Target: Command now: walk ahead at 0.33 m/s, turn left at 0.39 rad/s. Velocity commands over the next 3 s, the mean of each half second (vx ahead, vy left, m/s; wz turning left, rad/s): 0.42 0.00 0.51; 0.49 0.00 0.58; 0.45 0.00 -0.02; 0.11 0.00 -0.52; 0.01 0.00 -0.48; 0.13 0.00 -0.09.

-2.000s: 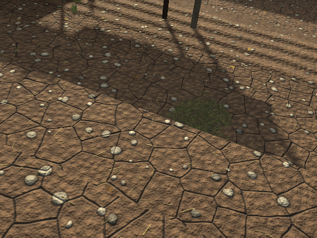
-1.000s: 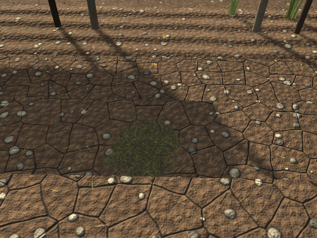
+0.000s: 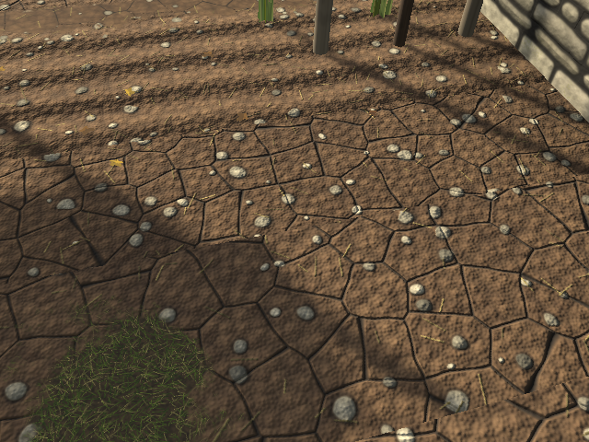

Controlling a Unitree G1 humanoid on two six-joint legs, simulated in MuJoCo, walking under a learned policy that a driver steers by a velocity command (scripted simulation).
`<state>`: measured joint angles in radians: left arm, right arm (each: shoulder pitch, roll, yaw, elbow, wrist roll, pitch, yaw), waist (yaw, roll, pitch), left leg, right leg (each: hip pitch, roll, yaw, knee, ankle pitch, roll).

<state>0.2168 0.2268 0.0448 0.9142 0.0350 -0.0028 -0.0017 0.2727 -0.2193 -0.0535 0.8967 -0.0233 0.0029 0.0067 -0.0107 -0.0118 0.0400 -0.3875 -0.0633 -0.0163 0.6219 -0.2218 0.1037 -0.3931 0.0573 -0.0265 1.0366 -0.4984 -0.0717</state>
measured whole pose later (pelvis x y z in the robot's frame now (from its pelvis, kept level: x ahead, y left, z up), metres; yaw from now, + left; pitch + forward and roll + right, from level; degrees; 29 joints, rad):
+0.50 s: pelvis +0.14 -0.04 +0.02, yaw +16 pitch +2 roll +0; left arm 0.33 0.25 0.04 0.87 0.02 -0.06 0.03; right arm 0.24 -0.30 -0.10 0.83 -0.03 -0.01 0.05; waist 0.01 0.05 -0.03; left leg -0.59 -0.05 -0.08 1.03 -0.25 0.06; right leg -0.13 0.00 -0.04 0.34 -0.24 -0.02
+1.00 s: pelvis +0.34 +0.08 +0.01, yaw +34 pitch +0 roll +0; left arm 0.22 0.27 0.07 0.80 0.04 0.00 -0.01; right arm 0.33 -0.27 -0.05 0.84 -0.01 -0.03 0.01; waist -0.01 -0.02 0.04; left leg -0.14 -0.15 -0.07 0.40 -0.25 0.13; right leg -0.59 -0.10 0.03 1.01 -0.26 0.03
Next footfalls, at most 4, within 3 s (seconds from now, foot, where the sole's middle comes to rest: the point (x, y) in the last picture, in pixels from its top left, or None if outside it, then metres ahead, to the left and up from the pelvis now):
0.32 right None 0.17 -0.14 -0.76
0.76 left None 0.32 0.12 -0.76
1.40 right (215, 353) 0.80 0.20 -0.92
1.86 left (149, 335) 0.85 0.39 -0.92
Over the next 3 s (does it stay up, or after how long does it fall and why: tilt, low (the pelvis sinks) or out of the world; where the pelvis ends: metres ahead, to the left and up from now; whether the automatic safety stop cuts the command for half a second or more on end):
stays up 0.78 0.20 -0.15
